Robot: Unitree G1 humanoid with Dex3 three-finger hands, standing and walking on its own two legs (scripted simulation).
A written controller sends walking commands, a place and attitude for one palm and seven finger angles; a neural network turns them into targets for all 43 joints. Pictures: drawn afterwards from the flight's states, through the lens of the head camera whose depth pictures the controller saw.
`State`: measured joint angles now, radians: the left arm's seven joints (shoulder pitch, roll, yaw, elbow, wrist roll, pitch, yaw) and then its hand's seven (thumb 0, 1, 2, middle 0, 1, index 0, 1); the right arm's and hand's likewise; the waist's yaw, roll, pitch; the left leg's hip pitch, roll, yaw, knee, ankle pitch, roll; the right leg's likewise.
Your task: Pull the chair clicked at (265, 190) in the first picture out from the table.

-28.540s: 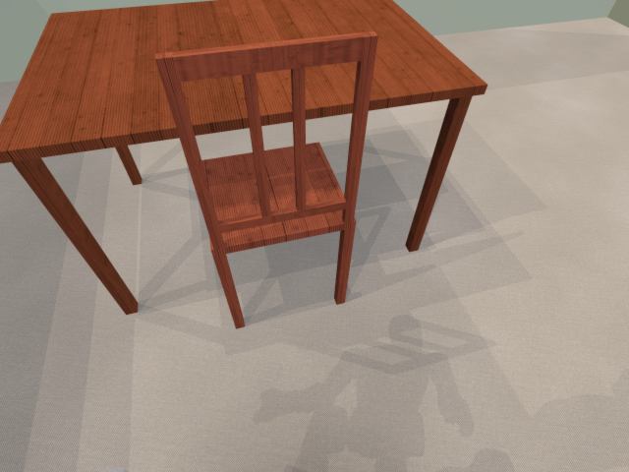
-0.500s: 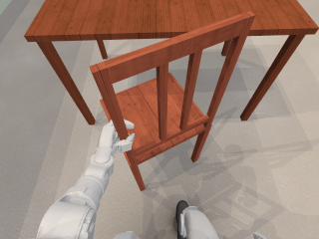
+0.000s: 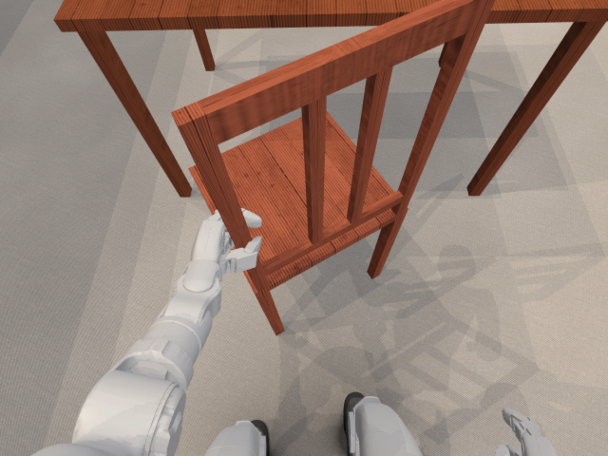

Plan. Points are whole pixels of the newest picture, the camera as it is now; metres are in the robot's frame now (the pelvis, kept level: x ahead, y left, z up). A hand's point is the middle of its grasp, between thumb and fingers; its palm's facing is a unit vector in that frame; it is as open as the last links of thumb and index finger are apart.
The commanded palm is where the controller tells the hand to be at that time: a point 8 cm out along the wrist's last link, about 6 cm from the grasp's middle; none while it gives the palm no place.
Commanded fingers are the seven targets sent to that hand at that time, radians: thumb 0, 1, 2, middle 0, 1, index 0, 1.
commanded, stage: step backward, pulling the chair out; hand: left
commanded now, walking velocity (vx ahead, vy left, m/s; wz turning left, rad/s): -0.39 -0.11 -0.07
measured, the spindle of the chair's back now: (314, 187) +0.48 -0.03 -0.03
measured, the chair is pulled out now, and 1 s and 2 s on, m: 0.29 0.43 0.46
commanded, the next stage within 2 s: stop walking, hand still on the chair in 0.82 s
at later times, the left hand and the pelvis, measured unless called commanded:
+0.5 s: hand (240, 309) +0.30 +0.09 -0.06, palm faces -0.15 -0.97 -0.21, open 5.7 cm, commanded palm +0.31 +0.14 -0.05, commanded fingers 0.00 0.90 0.90 -0.50 -1.45 -0.50 -1.45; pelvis -0.07 +0.01 +0.00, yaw -2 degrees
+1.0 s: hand (237, 353) +0.24 +0.09 -0.06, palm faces -0.09 -0.97 -0.21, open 5.8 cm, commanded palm +0.23 +0.14 -0.04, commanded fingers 0.00 0.90 0.90 -0.50 -1.45 -0.50 -1.45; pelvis -0.11 -0.01 +0.00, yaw -3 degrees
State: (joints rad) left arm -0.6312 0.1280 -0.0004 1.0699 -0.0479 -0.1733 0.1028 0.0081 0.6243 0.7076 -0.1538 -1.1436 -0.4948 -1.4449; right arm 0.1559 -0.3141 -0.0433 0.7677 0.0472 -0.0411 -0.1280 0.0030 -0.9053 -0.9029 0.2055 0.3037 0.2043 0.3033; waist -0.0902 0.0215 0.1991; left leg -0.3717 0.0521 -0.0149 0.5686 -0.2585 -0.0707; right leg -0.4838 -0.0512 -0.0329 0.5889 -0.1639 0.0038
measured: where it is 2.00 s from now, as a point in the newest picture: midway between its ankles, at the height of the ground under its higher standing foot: outside the picture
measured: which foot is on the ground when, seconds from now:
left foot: down 0.00-0.24, up 0.26-0.40, down 0.42-1.00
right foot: down 0.00-0.46, up 0.48-0.56, down 0.58-1.00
